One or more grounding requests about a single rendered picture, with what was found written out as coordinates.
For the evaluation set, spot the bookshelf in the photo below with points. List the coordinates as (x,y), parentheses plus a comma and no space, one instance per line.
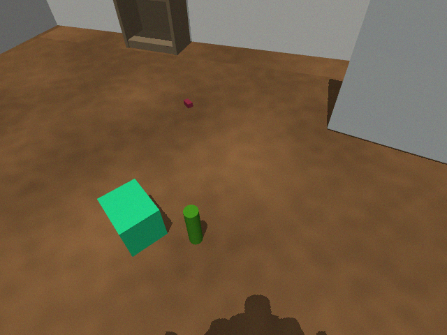
(154,25)

